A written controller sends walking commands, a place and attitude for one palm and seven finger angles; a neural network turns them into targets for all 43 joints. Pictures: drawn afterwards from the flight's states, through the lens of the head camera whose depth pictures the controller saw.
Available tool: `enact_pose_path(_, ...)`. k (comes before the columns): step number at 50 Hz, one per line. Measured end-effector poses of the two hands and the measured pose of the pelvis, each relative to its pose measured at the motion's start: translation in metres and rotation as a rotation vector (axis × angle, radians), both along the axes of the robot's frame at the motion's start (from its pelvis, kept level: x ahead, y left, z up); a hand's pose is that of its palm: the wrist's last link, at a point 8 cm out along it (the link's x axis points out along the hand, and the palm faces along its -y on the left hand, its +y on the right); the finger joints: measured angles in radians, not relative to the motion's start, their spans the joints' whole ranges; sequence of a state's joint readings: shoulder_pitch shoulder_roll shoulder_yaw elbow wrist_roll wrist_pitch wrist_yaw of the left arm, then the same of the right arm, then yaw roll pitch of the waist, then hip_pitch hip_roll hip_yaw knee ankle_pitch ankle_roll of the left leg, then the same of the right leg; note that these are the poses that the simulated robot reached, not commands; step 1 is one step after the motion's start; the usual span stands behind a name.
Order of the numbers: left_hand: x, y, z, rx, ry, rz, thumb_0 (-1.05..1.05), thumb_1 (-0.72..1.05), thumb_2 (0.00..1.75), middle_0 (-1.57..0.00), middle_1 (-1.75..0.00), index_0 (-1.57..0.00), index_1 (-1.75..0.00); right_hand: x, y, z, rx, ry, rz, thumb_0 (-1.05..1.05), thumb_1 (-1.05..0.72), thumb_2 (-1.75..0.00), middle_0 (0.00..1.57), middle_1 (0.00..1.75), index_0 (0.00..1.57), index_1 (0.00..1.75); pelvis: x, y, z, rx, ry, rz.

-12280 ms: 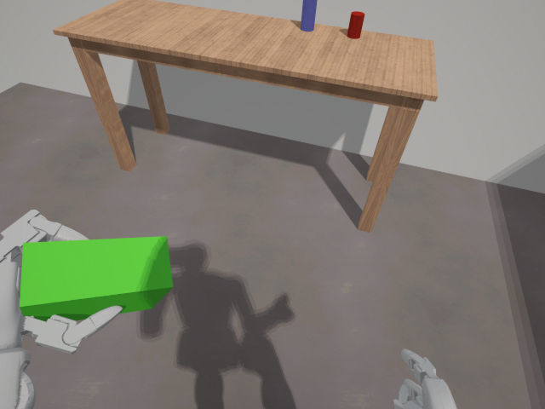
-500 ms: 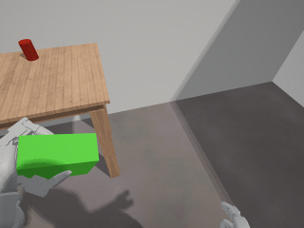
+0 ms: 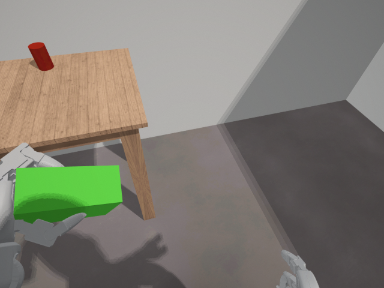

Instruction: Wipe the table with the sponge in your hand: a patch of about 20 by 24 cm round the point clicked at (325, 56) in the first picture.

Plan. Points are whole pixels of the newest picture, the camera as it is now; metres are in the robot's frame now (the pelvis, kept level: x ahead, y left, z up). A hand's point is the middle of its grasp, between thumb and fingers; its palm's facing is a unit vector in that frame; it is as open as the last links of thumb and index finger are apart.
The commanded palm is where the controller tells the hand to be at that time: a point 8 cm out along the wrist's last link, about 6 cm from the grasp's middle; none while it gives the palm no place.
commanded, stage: come to a stop and stand still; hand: left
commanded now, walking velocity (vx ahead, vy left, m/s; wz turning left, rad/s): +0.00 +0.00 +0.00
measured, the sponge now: (84, 194) +0.23 +0.20 +0.14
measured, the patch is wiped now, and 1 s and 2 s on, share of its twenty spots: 0.00 0.00 0.00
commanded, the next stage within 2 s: look again from close up in 0.80 s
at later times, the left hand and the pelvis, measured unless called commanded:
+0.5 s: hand (66, 167) +0.26 +0.23 +0.16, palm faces +0.38 -0.83 -0.40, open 10.1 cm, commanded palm +0.20 +0.28 +0.18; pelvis +0.05 -0.01 +0.00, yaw +0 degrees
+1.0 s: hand (33, 134) +0.29 +0.28 +0.21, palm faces +0.53 -0.71 -0.46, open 10.1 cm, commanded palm +0.19 +0.26 +0.18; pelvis +0.03 -0.02 +0.00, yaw +1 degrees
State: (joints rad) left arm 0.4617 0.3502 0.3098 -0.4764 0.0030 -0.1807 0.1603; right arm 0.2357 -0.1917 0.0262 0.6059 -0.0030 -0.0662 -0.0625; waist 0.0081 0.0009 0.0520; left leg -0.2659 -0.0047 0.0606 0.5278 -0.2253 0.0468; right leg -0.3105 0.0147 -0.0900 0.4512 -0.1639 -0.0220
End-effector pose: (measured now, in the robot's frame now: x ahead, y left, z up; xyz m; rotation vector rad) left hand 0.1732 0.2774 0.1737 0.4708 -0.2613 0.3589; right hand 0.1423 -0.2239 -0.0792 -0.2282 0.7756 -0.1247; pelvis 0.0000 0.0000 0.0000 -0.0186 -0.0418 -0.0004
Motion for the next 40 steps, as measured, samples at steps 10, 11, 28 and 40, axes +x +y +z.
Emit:
enact_pose_path(10, 0.011, 0.010, -0.005, -0.012, 0.010, 0.047, -0.01, -0.50, 1.00, -0.72, -1.37, -0.74, -1.35, 0.025, 0.010, 0.000, 0.032, -0.027, 0.012, 0.01, -0.90, -0.90, 0.20, 0.30, 0.21, 0.30, 0.020, 0.002, -0.001, 0.013, 0.004, 0.001)
enact_pose_path(11, 0.013, 0.009, -0.007, -0.020, 0.015, 0.050, -0.01, -0.50, 1.00, -0.72, -1.37, -0.74, -1.35, 0.028, 0.010, -0.001, 0.032, -0.027, 0.015, 0.01, -0.90, -0.90, 0.20, 0.30, 0.21, 0.30, 0.022, 0.002, -0.001, 0.012, 0.005, 0.002)
enact_pose_path(28, 0.053, -0.007, 0.003, 0.013, 0.022, -0.011, -0.01, -0.50, 1.00, -0.72, -1.37, -0.74, -1.35, 0.058, -0.012, 0.002, 0.011, -0.011, -0.020, 0.01, -0.90, -0.90, 0.20, 0.30, 0.21, 0.30, 0.050, -0.007, 0.001, 0.009, 0.040, 0.006)
enact_pose_path(40, 0.048, -0.013, -0.005, -0.013, 0.047, 0.017, -0.01, -0.50, 1.00, -0.73, -1.37, -0.74, -1.35, 0.063, -0.017, -0.001, 0.010, 0.003, -0.009, 0.01, -0.90, -0.90, 0.20, 0.30, 0.20, 0.30, 0.053, -0.015, 0.000, 0.011, 0.042, 0.014)
